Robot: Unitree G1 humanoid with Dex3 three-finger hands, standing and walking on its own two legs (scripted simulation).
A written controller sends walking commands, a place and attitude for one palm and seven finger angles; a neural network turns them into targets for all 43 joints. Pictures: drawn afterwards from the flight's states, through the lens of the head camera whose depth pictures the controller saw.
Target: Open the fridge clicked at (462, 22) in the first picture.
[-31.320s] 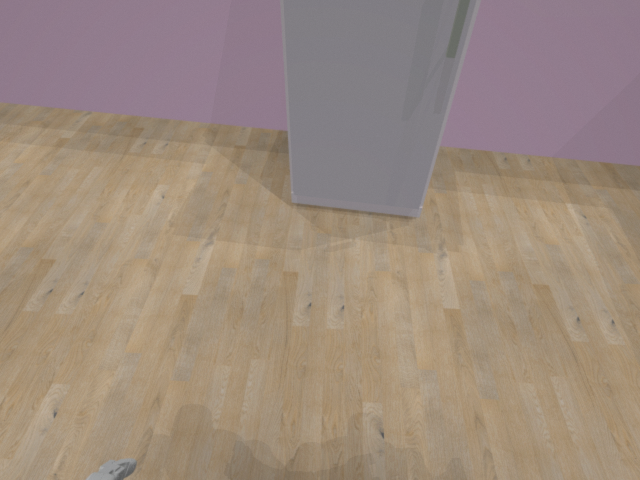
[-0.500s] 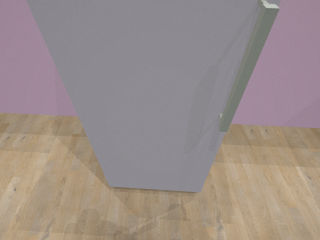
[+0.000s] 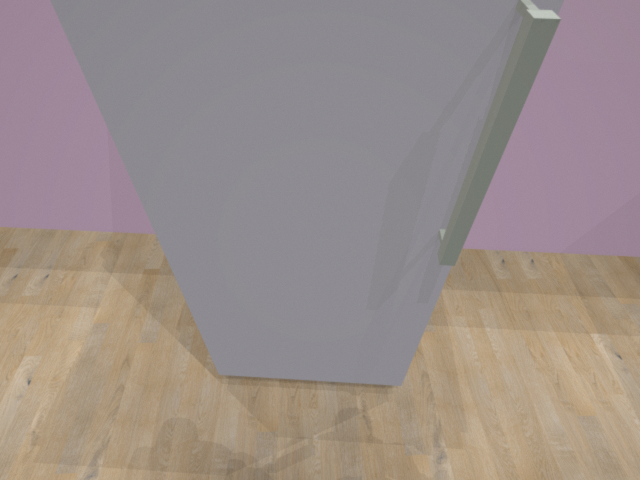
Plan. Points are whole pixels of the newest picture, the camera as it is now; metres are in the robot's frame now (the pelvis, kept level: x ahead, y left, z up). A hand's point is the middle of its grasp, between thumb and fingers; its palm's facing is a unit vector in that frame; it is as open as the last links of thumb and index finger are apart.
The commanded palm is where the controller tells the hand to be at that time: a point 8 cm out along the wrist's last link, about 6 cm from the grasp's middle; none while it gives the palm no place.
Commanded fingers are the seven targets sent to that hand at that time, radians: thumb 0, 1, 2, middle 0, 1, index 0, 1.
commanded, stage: look again from close up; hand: right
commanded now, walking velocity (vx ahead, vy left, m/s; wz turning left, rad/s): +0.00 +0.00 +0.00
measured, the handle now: (477, 159) +0.49 -0.18 +0.17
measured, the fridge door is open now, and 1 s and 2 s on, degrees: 0 0 0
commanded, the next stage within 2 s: raise the hand to about handle height in 0.50 s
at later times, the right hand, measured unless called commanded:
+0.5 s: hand out of the picture +0.07 -0.24 -0.16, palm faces -0.03 +0.94 -0.33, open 7.3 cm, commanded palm none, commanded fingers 0.00 -0.90 -0.90 0.20 0.30 0.20 0.30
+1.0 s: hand out of the picture +0.15 -0.24 -0.03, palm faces +0.06 +1.00 -0.02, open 8.5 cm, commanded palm +0.13 -0.29 -0.01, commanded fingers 0.00 -0.41 -0.69 0.23 0.62 0.23 0.62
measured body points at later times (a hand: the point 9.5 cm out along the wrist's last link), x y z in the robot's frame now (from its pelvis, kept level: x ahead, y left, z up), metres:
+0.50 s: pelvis +0.00 +0.00 +0.00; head +0.00 +0.00 +0.45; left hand +0.07 +0.30 -0.14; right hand +0.07 -0.29 -0.14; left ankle +0.02 +0.12 -0.75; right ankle -0.03 -0.10 -0.75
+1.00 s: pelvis -0.04 +0.02 -0.08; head +0.00 +0.02 +0.37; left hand +0.18 +0.26 -0.13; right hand +0.14 -0.30 -0.03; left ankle +0.02 +0.12 -0.75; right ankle -0.03 -0.10 -0.75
